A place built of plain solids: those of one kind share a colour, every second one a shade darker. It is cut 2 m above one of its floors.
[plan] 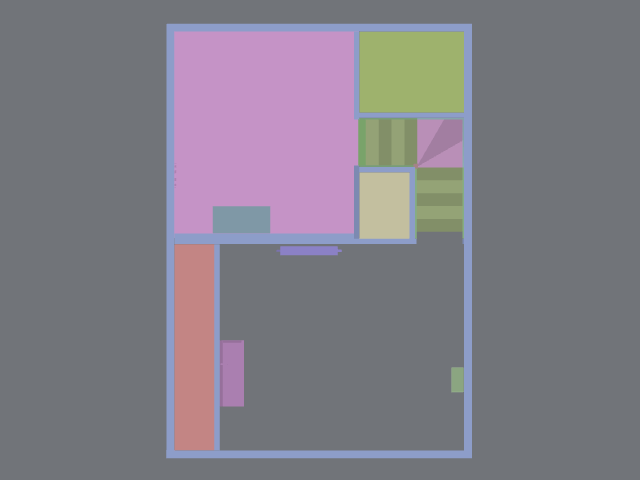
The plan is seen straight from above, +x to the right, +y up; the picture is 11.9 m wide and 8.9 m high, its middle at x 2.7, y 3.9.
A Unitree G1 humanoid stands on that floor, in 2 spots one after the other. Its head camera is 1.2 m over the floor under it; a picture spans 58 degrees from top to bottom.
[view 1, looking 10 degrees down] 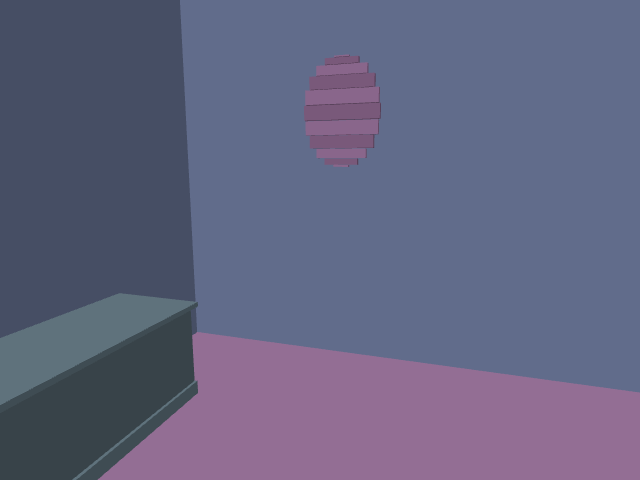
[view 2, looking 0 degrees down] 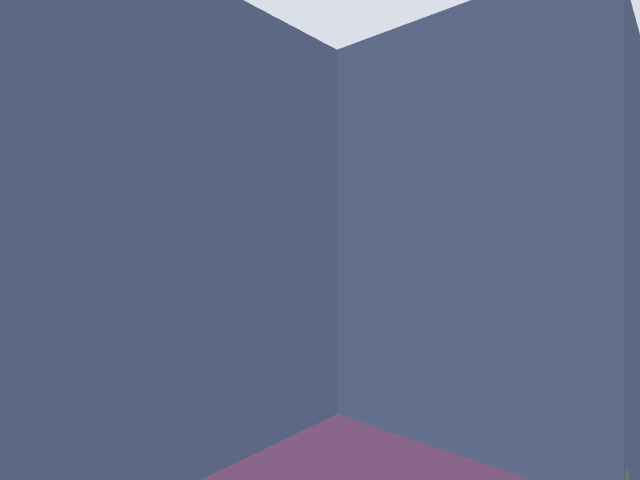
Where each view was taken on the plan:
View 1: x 2.55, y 5.78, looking -162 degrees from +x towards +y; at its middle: wall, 2.72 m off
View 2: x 1.00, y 5.89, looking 41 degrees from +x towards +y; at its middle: wall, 2.85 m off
